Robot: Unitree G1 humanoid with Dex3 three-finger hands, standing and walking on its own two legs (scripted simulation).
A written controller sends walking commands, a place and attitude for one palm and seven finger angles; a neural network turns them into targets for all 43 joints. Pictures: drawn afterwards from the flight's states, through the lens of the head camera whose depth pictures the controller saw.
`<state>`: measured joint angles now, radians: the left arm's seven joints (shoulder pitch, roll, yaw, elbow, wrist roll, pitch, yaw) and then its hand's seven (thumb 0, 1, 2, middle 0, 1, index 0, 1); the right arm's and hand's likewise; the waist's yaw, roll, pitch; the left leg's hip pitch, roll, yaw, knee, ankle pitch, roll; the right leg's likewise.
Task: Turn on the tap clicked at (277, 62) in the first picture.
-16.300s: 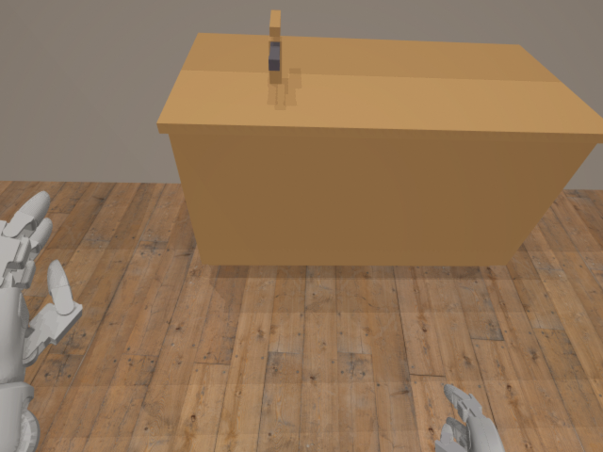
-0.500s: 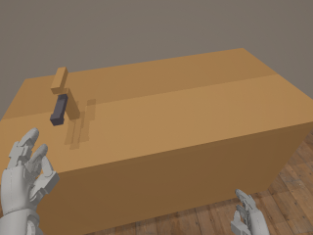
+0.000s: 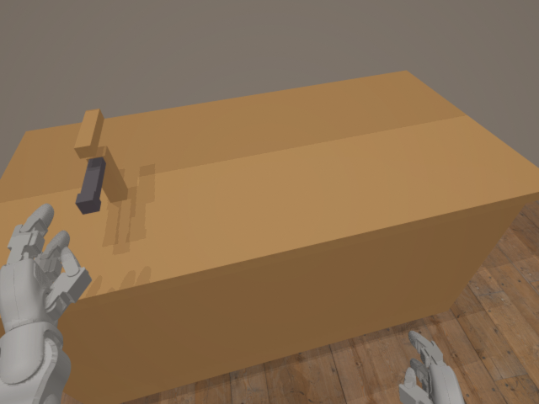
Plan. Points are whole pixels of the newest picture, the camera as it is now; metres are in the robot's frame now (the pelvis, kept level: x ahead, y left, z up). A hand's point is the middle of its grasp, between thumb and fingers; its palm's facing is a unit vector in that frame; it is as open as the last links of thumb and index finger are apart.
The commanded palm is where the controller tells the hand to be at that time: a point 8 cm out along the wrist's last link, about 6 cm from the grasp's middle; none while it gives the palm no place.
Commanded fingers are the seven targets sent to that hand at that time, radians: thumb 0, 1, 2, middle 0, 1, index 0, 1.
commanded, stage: reach beside the lever's end, fingers flat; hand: left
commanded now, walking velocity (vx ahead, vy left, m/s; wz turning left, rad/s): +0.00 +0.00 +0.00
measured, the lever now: (88, 202) +0.39 +0.37 +0.09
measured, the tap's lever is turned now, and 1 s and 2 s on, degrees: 0 0 0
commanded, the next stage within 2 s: push the lever round in 1.86 s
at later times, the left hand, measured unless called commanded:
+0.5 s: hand (75, 247) +0.28 +0.31 +0.12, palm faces +0.55 -0.83 -0.07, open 7.6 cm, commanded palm +0.23 +0.35 +0.12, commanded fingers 0.00 0.90 0.90 -0.17 -0.22 -0.17 -0.22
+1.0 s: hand (72, 227) +0.33 +0.35 +0.10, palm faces +0.57 -0.82 -0.09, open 7.7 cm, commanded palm +0.28 +0.39 +0.10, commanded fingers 0.00 0.90 0.90 -0.15 -0.16 -0.15 -0.16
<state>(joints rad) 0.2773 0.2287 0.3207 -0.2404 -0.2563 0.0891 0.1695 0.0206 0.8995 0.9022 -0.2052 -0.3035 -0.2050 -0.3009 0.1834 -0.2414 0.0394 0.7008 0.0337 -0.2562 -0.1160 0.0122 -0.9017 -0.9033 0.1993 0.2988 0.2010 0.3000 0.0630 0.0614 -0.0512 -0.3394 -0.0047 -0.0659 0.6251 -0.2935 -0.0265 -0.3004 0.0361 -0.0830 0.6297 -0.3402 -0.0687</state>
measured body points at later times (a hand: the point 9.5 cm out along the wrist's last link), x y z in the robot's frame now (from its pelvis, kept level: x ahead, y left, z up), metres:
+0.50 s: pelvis +0.00 +0.02 +0.00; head +0.01 +0.00 +0.45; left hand +0.24 +0.35 +0.13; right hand +0.19 -0.21 -0.09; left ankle +0.02 +0.14 -0.72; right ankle +0.00 -0.07 -0.72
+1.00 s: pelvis +0.00 +0.02 +0.00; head +0.03 +0.01 +0.45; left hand +0.29 +0.39 +0.11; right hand +0.15 -0.23 -0.11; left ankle +0.02 +0.14 -0.72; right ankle +0.00 -0.07 -0.72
